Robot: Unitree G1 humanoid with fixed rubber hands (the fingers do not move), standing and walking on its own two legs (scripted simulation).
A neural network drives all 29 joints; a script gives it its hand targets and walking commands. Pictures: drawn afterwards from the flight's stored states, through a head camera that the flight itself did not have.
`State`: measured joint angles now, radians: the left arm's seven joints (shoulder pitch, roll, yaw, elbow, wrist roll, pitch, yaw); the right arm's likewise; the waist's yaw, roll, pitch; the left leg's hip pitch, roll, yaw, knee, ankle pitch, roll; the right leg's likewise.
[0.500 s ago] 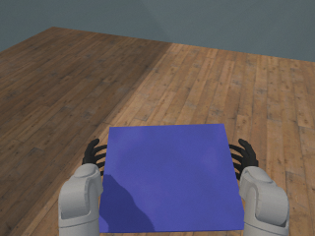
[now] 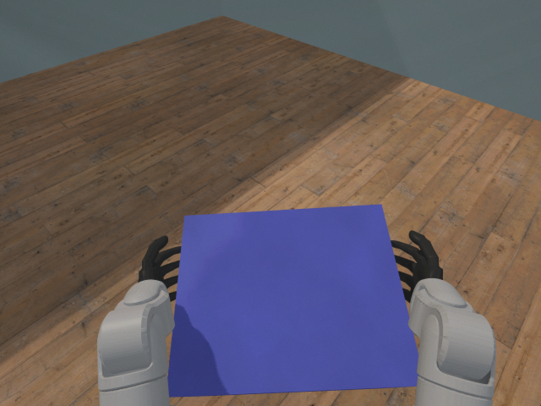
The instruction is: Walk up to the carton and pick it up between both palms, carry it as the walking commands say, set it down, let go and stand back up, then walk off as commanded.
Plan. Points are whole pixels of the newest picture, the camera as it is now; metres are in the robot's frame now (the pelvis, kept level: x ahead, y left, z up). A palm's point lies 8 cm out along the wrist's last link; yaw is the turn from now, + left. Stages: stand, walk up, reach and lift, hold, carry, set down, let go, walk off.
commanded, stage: carry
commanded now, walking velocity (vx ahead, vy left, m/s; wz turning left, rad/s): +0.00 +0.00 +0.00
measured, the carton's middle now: (287, 308) +0.29 +0.00 -0.01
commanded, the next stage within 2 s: hold in 1.24 s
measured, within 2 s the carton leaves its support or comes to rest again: neither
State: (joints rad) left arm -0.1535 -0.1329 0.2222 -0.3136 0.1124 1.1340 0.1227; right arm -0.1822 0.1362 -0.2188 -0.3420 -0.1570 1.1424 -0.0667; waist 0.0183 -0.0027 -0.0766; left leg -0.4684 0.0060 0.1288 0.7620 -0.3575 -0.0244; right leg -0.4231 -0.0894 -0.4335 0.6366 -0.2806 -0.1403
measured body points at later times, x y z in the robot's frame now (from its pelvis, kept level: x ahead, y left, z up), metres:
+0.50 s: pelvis -0.03 -0.04 +0.01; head -0.08 -0.05 +0.46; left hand +0.22 +0.15 +0.11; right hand +0.24 -0.21 +0.11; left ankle +0.03 +0.08 -0.72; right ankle -0.05 -0.16 -0.72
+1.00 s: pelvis -0.04 -0.04 +0.01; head -0.07 -0.05 +0.46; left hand +0.22 +0.15 +0.10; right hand +0.24 -0.21 +0.10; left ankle +0.03 +0.08 -0.72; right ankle -0.05 -0.16 -0.72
